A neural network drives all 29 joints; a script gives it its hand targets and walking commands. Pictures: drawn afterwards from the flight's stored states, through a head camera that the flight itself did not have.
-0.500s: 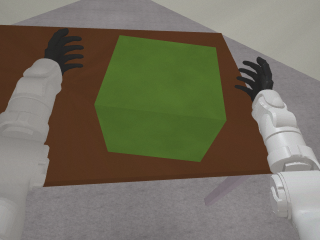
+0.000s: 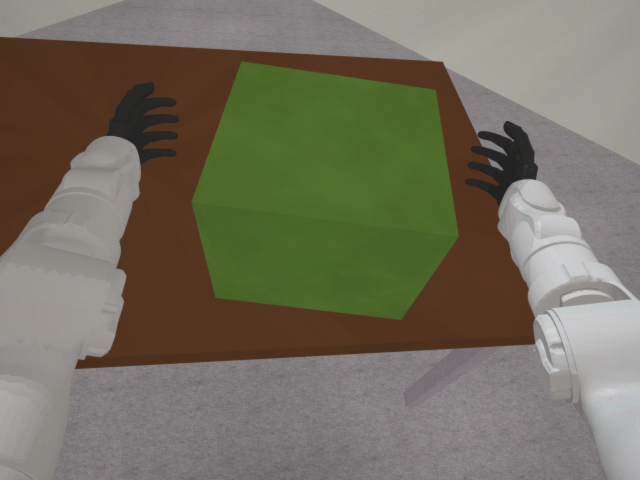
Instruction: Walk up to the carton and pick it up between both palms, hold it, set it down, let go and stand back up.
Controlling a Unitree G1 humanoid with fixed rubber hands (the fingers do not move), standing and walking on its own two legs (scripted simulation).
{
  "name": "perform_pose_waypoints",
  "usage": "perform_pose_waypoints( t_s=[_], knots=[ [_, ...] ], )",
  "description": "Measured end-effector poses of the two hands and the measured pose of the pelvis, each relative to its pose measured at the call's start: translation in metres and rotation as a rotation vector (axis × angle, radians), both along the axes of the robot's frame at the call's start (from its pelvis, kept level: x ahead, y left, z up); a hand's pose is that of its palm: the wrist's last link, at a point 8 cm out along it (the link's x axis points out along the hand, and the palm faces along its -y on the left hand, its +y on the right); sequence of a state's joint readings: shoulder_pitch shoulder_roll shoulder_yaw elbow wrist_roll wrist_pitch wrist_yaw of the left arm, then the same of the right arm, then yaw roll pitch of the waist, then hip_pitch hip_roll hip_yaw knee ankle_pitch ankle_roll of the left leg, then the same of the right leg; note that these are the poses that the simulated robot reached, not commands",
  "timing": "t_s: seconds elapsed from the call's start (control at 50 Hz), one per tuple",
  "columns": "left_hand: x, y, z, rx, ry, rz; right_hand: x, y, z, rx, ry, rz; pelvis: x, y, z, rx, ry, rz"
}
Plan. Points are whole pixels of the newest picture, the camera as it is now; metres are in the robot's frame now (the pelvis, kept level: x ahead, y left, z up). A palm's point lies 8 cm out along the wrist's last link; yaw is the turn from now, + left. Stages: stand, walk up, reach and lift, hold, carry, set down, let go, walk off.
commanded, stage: reach and lift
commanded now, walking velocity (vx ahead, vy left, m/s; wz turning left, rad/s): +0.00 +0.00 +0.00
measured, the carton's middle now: (324, 195) +0.51 -0.05 +0.01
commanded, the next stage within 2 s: none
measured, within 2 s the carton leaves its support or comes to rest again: neither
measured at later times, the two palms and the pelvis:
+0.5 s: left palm (153, 183) +0.49 +0.19 +0.06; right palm (472, 215) +0.44 -0.25 +0.05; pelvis -0.02 +0.00 -0.03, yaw +0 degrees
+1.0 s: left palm (172, 186) +0.49 +0.16 +0.05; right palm (462, 214) +0.44 -0.23 +0.06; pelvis -0.01 +0.00 -0.02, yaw +0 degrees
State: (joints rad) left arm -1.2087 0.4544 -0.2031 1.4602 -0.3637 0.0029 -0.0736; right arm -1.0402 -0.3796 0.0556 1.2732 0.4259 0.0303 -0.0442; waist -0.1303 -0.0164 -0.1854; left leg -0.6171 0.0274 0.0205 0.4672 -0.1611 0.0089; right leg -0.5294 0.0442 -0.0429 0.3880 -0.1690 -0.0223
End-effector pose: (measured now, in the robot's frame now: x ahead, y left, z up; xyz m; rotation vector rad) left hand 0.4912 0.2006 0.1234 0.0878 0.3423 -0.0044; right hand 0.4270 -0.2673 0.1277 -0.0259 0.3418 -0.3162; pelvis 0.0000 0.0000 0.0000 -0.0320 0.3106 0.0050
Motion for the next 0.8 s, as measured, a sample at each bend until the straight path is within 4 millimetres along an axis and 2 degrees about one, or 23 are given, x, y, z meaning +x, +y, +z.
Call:
perform_pose_waypoints(
  t_s=[0.1, 0.16, 0.24, 0.34, 0.5, 0.66, 0.8],
  knots=[
    [-0.016, 0.004, -0.045, 0.001, 0.024, 0.006, -0.016, -0.002, -0.034, -0.009, 0.014, -0.009, -0.005, -0.001, -0.004, -0.003, 0.018, 0.010],
    [-0.019, 0.005, -0.060, 0.009, 0.000, 0.015, -0.019, -0.001, -0.050, -0.008, 0.010, 0.007, -0.011, -0.001, -0.009, -0.005, 0.057, 0.013],
    [-0.015, 0.003, -0.065, 0.012, -0.048, 0.034, -0.013, 0.003, -0.065, -0.001, -0.002, 0.030, -0.017, 0.000, -0.017, -0.005, 0.124, 0.011],
    [-0.005, -0.003, -0.059, 0.024, -0.087, 0.034, -0.001, 0.011, -0.075, 0.006, -0.027, 0.059, -0.020, 0.000, -0.025, -0.005, 0.179, 0.006],
    [-0.001, -0.015, -0.062, 0.004, -0.073, 0.007, 0.011, 0.019, -0.074, -0.016, -0.053, 0.066, -0.018, -0.002, -0.027, -0.004, 0.182, 0.001],
    [-0.003, -0.022, -0.073, -0.014, -0.068, -0.008, 0.015, 0.022, -0.059, -0.033, -0.074, 0.048, -0.012, -0.003, -0.025, -0.006, 0.173, 0.008],
    [0.000, -0.025, -0.067, -0.009, -0.099, -0.015, 0.014, 0.024, -0.057, -0.030, -0.059, 0.040, -0.010, -0.002, -0.024, -0.012, 0.172, 0.006]
  ],
)
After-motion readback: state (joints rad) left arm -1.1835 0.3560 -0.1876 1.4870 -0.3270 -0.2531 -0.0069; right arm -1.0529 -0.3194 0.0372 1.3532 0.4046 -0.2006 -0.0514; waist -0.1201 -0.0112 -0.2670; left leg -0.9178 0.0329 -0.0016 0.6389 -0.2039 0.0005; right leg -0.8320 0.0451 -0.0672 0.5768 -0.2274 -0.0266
